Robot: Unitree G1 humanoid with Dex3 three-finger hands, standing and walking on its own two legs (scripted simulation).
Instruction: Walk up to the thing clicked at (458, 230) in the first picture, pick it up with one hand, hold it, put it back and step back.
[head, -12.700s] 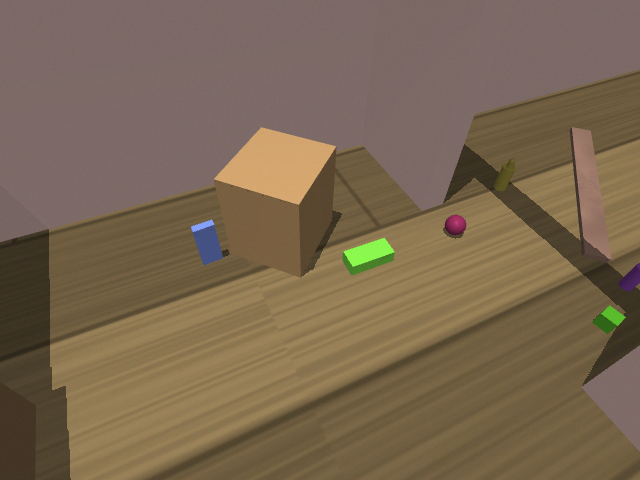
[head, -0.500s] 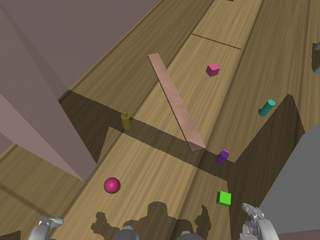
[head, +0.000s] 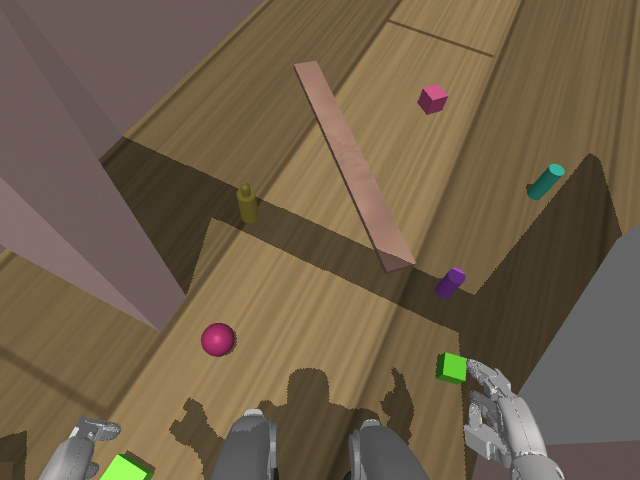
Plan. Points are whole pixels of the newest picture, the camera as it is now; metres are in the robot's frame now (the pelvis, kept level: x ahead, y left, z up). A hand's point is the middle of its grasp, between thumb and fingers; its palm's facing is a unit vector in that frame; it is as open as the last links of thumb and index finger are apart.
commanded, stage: rise first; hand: left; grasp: from above
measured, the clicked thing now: (218, 339) +0.45 +0.24 -0.61
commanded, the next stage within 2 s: none
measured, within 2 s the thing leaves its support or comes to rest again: neither
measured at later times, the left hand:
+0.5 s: hand (153, 396) +0.27 +0.29 -0.34, palm faces -0.47 -0.33 -0.82, open 14.0 cm
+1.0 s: hand (173, 364) +0.35 +0.29 -0.43, palm faces -0.47 -0.06 -0.88, open 14.2 cm
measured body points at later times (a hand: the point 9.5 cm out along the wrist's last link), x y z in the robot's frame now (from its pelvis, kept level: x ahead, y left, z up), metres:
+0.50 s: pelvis -0.07 -0.01 -0.20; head +0.13 +0.00 +0.20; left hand +0.29 +0.30 -0.29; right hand +0.08 -0.29 -0.33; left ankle +0.03 +0.10 -0.62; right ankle -0.01 -0.12 -0.62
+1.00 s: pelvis -0.09 +0.00 -0.28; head +0.14 +0.04 +0.11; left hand +0.37 +0.29 -0.38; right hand -0.04 -0.29 -0.40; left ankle +0.03 +0.10 -0.62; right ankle -0.01 -0.12 -0.62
